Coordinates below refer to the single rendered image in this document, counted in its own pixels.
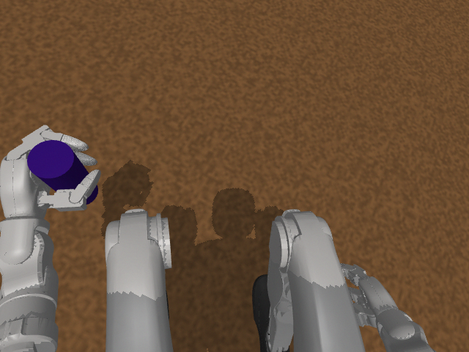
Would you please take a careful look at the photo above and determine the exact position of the right robot foot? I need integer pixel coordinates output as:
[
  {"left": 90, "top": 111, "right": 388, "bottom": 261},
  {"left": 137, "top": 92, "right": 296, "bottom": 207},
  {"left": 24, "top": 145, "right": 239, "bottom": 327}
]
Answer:
[{"left": 252, "top": 274, "right": 289, "bottom": 352}]

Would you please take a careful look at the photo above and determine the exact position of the left robot arm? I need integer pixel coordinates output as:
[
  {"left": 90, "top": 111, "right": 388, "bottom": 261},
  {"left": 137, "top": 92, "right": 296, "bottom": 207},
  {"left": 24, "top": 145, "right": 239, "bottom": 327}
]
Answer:
[{"left": 0, "top": 216, "right": 59, "bottom": 352}]

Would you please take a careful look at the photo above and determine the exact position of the right robot hand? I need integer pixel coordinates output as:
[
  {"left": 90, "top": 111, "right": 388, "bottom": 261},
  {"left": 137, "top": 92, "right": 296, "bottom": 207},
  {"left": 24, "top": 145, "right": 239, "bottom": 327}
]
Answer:
[{"left": 340, "top": 263, "right": 398, "bottom": 328}]

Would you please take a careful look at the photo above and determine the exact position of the can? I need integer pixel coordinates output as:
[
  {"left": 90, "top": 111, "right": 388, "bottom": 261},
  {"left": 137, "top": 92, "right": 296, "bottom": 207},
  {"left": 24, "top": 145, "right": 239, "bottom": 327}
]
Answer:
[{"left": 27, "top": 140, "right": 98, "bottom": 205}]

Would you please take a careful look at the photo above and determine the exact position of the left robot hand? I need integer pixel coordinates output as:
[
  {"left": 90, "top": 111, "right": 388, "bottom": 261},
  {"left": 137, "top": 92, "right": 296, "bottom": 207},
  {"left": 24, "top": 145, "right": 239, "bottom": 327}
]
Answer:
[{"left": 0, "top": 125, "right": 101, "bottom": 219}]

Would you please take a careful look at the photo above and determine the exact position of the right robot arm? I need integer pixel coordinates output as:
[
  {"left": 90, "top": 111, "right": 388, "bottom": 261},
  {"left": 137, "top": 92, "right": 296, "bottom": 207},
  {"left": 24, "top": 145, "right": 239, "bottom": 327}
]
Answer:
[{"left": 376, "top": 309, "right": 436, "bottom": 352}]

